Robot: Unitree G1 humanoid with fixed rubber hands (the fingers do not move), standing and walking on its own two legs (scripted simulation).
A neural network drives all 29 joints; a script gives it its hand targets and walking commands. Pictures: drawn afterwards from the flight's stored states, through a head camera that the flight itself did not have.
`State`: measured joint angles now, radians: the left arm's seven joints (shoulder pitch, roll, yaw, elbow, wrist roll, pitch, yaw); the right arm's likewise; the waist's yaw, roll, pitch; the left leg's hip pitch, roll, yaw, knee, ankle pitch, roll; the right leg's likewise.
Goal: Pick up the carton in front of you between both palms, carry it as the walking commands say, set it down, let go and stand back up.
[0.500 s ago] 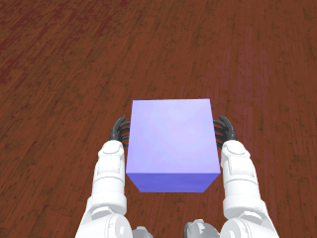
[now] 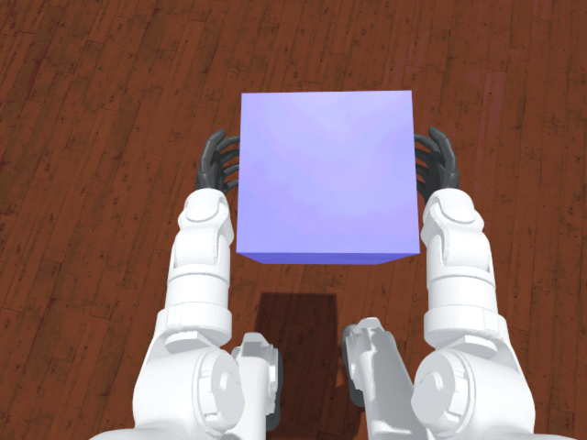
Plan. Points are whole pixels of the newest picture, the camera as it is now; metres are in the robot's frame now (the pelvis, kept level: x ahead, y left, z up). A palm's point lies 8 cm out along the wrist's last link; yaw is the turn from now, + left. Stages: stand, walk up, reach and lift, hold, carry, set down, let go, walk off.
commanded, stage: set down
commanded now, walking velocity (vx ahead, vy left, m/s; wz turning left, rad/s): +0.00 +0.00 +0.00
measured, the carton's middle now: (322, 194) +0.45 -0.04 -0.15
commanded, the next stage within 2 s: none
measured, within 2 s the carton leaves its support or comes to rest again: rests again in 1.70 s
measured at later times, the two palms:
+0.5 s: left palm (238, 186) +0.50 +0.10 -0.23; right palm (404, 198) +0.46 -0.19 -0.23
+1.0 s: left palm (255, 189) +0.55 +0.09 -0.39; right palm (389, 201) +0.50 -0.21 -0.38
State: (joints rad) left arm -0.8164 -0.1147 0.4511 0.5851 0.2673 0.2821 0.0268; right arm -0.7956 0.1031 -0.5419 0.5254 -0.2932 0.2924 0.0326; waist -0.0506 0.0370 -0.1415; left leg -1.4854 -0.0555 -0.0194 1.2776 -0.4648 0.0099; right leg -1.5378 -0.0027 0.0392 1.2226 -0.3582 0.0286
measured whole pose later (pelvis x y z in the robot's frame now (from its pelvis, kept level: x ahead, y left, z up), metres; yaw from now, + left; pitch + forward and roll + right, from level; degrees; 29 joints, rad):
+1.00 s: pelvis -0.03 +0.00 -0.22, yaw +0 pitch +45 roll -2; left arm -1.53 0.28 0.18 0.94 0.06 0.30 0.08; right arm -1.39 -0.11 -0.51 0.72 -0.10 0.31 -0.10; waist -0.11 0.02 0.27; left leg -2.21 -0.08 -0.02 2.09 -0.66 0.00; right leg -2.26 0.01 0.03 2.00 -0.52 0.05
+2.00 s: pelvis -0.04 +0.00 -0.26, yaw -1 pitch +35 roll -4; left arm -1.64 0.28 0.24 1.03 0.15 0.22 -0.05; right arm -1.51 -0.26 -0.56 0.97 -0.06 0.22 0.02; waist -0.09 -0.03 0.49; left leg -2.18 -0.10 -0.04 2.27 -0.70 0.00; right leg -2.22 0.03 0.02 2.16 -0.56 0.07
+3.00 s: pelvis -0.03 -0.01 -0.15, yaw +0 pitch +47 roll -2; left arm -1.60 0.49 0.09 1.11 -0.05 0.26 -0.01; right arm -1.37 -0.22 -0.40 0.84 0.06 0.24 -0.14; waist -0.14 0.03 0.12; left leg -2.07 -0.08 -0.05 1.85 -0.59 -0.01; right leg -2.11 0.02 0.02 1.76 -0.46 0.04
